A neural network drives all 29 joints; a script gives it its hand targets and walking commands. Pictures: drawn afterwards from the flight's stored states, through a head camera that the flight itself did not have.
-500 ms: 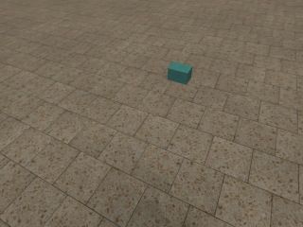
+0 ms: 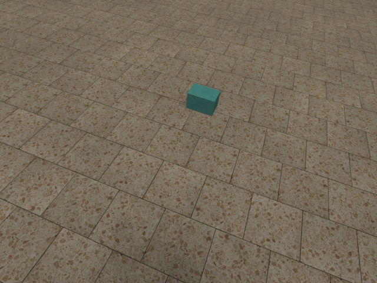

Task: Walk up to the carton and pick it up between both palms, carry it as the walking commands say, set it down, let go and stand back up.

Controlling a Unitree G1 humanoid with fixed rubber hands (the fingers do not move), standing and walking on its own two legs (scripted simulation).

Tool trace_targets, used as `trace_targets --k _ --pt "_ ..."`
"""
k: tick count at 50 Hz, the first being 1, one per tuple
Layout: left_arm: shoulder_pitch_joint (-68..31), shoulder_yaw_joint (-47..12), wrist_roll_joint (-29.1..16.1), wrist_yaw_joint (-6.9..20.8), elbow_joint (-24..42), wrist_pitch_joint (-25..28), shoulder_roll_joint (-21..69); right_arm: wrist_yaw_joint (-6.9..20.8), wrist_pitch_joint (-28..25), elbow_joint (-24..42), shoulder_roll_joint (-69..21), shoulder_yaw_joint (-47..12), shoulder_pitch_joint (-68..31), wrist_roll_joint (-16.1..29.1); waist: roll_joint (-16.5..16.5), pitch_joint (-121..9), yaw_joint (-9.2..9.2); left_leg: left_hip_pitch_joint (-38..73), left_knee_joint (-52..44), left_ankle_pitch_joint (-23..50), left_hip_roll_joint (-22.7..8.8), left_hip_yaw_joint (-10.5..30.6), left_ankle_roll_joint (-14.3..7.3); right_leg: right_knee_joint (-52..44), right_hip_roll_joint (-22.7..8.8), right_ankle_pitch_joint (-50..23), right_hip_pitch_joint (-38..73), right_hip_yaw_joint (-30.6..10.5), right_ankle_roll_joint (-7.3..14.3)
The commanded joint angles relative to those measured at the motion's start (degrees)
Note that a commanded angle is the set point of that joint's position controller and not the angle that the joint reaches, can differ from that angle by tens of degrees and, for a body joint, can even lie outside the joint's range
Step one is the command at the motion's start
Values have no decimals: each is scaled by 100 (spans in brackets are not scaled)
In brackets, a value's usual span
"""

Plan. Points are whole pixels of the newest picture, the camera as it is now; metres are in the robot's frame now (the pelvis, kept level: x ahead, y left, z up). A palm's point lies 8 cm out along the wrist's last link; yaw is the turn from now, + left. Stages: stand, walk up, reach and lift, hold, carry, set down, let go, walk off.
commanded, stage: walk up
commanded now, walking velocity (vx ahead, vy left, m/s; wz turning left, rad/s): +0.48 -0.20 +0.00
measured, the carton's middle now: (202, 99) +1.52 -0.17 -0.70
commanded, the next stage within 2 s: none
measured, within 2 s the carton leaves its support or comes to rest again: neither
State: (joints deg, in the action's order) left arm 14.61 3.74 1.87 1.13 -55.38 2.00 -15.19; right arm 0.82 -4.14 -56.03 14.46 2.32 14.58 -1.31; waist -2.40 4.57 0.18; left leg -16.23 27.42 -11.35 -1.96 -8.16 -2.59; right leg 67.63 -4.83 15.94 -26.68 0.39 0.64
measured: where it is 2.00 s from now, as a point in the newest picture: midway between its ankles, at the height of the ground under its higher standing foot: (194, 168)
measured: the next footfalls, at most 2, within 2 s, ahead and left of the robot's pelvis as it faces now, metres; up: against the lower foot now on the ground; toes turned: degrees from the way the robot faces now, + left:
right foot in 0.34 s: +0.32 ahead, -0.19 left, +0.00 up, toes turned -8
left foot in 0.88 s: +0.59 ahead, +0.08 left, +0.00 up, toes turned +8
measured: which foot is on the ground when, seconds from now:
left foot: down 0.00-0.36, up 0.38-0.86, down 0.88-1.00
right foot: up 0.00-0.32, down 0.34-0.88, up 0.90-1.00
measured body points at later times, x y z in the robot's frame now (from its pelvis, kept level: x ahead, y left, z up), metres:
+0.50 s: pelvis +0.25 -0.09 +0.00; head +0.27 -0.11 +0.45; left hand +0.33 +0.17 -0.12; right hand +0.25 -0.33 -0.16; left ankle +0.17 +0.07 -0.64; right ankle +0.28 -0.18 -0.74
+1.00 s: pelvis +0.50 -0.02 +0.00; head +0.53 +0.01 +0.44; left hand +0.49 +0.23 -0.17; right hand +0.58 -0.28 -0.13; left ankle +0.55 +0.07 -0.74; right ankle +0.39 -0.18 -0.64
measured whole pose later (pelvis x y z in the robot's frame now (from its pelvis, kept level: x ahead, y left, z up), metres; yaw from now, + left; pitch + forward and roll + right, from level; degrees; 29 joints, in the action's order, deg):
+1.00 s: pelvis +0.50 -0.02 +0.00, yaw -1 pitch +0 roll -2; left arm 19.7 3.8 1.3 0.5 -59.9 2.6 -13.4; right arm 0.2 -3.9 -56.2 11.6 2.2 10.7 -1.7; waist -2.4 3.1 -1.3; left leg -19.2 31.4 -12.5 -4.6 -8.1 -1.4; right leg 66.0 -3.5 20.1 -20.5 0.7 0.6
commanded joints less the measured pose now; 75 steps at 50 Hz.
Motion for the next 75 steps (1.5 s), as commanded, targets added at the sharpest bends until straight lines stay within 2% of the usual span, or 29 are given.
trace_targets --k 1,8,10,13,15,17,18,19,20,23,26,37,39,41,43,44,45,46,47,49,52,64,66,69,70,71,72,73,75 --pt "515 -4 39 123 -24 -217 -48 -91 -123 33 598 149 499 17 870 -387 -156 664 -1231 1928 -1637 1534 -132 45 -294 -578 -531 -190 -177" --pt "-1098 -75 -19 328 433 -275 15 -144 -100 -76 578 205 1178 0 1126 269 273 944 -1869 711 -1546 972 -142 -1907 -256 -1512 -943 97 -351" --pt "-1490 -118 -108 310 568 -150 96 -84 -119 -130 425 162 1181 -29 1604 322 380 696 -2050 70 -1136 385 -159 -2882 -79 -1407 -170 451 -340" --pt "-1714 -58 -95 272 671 -64 52 -112 -76 -240 565 209 1463 -34 1297 439 518 877 -1909 437 -1392 582 -352 -3434 76 -806 77 768 -286" --pt "-1460 -50 -61 209 653 17 39 -158 -41 -323 648 239 1514 -8 1113 221 391 1162 -1419 1201 -1542 631 -390 -3813 181 -484 298 861 -190" --pt "-215 63 4 79 230 147 -268 -137 -17 -330 529 181 1378 -17 502 -740 -210 576 537 1895 -1106 242 -206 -4295 207 -513 2225 903 109" --pt "925 248 121 -6 -105 229 -815 -134 -59 -147 295 78 1220 -70 -381 -1402 -715 -556 2301 740 -775 200 -1 -4421 -693 116 3465 -316 325" --pt "1539 383 128 -61 -119 260 -1475 -124 -56 25 -182 -54 1465 -3 -1531 -1892 -925 -2055 3771 -1932 -11 292 154 -5383 -2411 548 4345 -3001 619" --pt "1493 323 33 -57 -76 212 -1516 -131 25 -102 170 46 1467 -30 -522 -1936 -690 -2296 4620 -1859 -321 1049 135 -5353 -2614 455 4061 -3448 682" --pt "168 93 -37 -53 101 283 -453 -23 98 -83 36 148 934 -46 -264 -433 -127 -1975 4195 -459 -768 1001 282 -5408 -1500 -492 2238 -1505 497" --pt "318 -6 -99 -52 24 380 -261 83 319 -10 -51 174 900 -105 -615 -301 26 -1701 3901 90 -660 765 382 -5523 -1207 -1333 1803 -710 360" --pt "1298 9 -92 -144 -333 355 -344 286 344 739 -82 30 -1505 20 -744 407 -358 -1639 999 1023 -336 176 567 -6116 -1095 -1574 2146 156 449" --pt "1321 31 -126 -146 -471 296 -406 255 277 843 -54 12 -1582 22 -1236 242 -266 -1013 652 599 -318 131 450 -5993 -846 -1310 2191 534 442" --pt "1426 45 -171 -167 -544 254 -489 170 206 649 100 57 -1191 -19 -870 16 -96 -398 547 195 -247 -18 384 -5461 -901 -1901 2240 410 476" --pt "1429 26 -193 -168 -560 224 -433 54 58 138 457 172 147 -124 192 -785 457 1263 240 20 -100 -167 233 -3423 -543 -2462 1920 613 357" --pt "1440 -4 -153 -168 -469 234 -299 -27 -11 -75 866 307 1045 -244 964 -1266 802 2330 -21 -483 -1010 1132 79 -1766 -267 -1209 819 580 171" --pt "1749 -124 -179 -159 -238 255 213 -64 18 -80 1615 416 1445 -193 2499 -1731 859 3208 -1212 -629 -2772 3963 -475 -145 505 1567 -860 362 -11" --pt "1424 65 -59 -156 -335 168 -177 -110 85 -80 1622 414 1597 -70 1282 -1559 757 2673 -1373 -750 -3136 4469 -581 641 153 1544 -985 -444 73" --pt "1100 101 -47 -95 -275 139 -198 -149 90 -117 1260 319 1167 -30 885 -1015 472 1928 -1403 -346 -2813 3903 -469 615 -27 922 -901 -580 128" --pt "1036 37 -42 -17 -324 75 70 -112 -14 -29 491 167 265 -1 883 -397 -43 870 -1340 538 -1984 2369 -224 277 -273 27 -552 -452 50" --pt "869 -8 43 78 -323 -149 195 -94 -121 -100 267 98 396 18 1207 -271 -166 538 -1373 1397 -1586 1327 -1 -77 -255 -519 -333 -132 -167" --pt "-1491 -84 -76 346 502 -145 70 -153 -116 -342 576 244 1396 -39 1379 420 411 1126 -2004 715 -1658 607 -196 -3144 -150 -1282 -450 399 -347" --pt "-1498 -101 -25 296 532 -25 77 -137 -97 -452 441 189 1359 -47 1808 254 341 1003 -1808 408 -1380 249 -221 -3476 -26 -876 131 622 -247" --pt "-399 32 41 139 122 141 -238 -98 -59 -539 448 147 1352 -31 650 -464 -205 606 12 1074 -1200 59 -181 -4099 135 -603 1856 1074 1" --pt "589 196 113 68 -219 220 -624 -97 -76 -434 256 67 1393 -99 -184 -1119 -544 -183 1561 630 -999 83 -43 -3977 -190 -338 3121 572 122" --pt "1413 366 199 -10 -404 280 -1283 -99 -139 -95 -222 -86 1387 -40 -1990 -1560 -867 -1626 3285 -1927 -259 70 169 -4892 -1866 303 3936 -1898 404" --pt "1568 318 40 -30 -291 239 -1519 -104 -72 -74 -29 -1 1391 -9 -1402 -1999 -845 -2138 4261 -2147 -309 758 135 -5448 -2516 496 4118 -3200 629" --pt "1242 255 39 -32 -165 229 -1405 -120 5 -241 193 59 1285 -17 -453 -1621 -583 -2253 4544 -1748 -451 1092 153 -5319 -2517 -115 3696 -3163 593" --pt "262 93 -24 -57 -76 294 -562 -73 76 -390 27 120 1012 -52 -253 -514 -98 -1859 4131 -666 -809 1052 278 -5252 -1748 -1222 2350 -1662 485"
